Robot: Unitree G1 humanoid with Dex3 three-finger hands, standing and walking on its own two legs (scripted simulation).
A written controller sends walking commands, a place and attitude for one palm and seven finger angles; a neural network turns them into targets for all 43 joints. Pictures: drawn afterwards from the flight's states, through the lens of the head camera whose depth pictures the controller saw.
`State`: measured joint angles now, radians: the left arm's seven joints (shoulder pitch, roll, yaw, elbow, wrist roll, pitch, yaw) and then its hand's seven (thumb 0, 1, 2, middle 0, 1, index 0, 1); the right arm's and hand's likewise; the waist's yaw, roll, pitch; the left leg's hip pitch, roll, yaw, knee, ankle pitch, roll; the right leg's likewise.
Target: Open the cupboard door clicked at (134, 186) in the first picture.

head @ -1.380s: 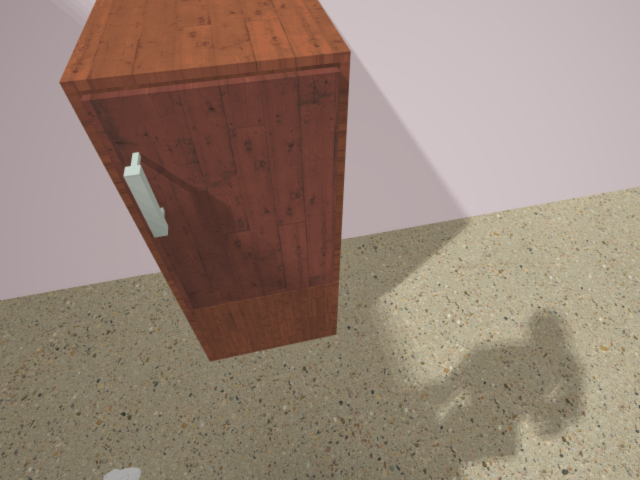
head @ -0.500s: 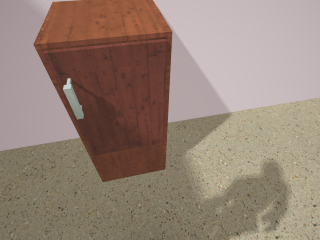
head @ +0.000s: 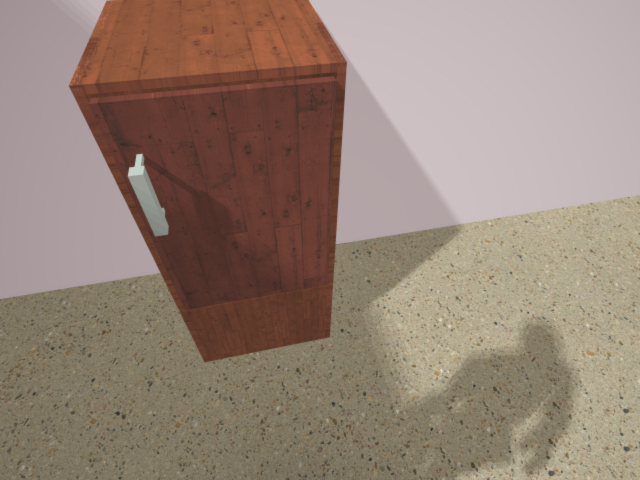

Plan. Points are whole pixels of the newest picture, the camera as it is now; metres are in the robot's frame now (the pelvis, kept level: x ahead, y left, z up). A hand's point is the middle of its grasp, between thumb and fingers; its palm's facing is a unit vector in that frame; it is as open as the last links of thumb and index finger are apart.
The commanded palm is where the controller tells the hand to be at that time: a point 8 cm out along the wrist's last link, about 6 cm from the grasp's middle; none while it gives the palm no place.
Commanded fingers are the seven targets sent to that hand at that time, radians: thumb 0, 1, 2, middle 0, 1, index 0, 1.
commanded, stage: look at it before walking up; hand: left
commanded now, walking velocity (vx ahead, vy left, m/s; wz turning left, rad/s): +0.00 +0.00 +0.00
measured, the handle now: (150, 195) +0.57 +0.35 +0.00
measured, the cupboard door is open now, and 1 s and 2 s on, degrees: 0 0 0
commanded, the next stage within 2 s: shuffle to correct the standing spot in 0.16 s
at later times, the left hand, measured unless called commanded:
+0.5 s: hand out of the picture +0.02 +0.21 -0.18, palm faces +0.11 -0.97 -0.20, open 7.4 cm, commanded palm none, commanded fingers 0.00 0.90 0.90 -0.20 -0.30 -0.20 -0.30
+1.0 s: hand (181, 463) +0.18 +0.22 -0.18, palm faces +0.18 -0.97 -0.17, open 7.4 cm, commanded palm none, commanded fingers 0.00 0.90 0.90 -0.20 -0.30 -0.20 -0.30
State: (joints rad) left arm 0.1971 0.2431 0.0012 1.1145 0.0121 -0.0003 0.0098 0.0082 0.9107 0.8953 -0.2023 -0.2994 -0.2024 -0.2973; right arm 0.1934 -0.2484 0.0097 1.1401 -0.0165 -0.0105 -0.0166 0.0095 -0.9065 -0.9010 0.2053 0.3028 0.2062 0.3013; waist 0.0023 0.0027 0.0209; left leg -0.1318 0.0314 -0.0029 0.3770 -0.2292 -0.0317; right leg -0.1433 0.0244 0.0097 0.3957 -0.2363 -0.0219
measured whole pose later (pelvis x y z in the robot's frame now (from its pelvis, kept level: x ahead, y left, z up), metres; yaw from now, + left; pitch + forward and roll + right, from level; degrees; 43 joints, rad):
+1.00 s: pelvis +0.15 +0.04 -0.01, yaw +12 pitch -1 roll +1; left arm 0.16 0.17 0.04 1.03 0.02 0.03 0.01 0.01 0.92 0.90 -0.20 -0.30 -0.20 -0.30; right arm 0.42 -0.08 -0.01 1.13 -0.03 -0.04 -0.05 0.01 -0.90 -0.90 0.21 0.30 0.21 0.30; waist -0.04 -0.04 0.09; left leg 0.00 -0.03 -0.02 0.37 -0.35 0.02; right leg -0.56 -0.06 -0.05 0.84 -0.21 0.03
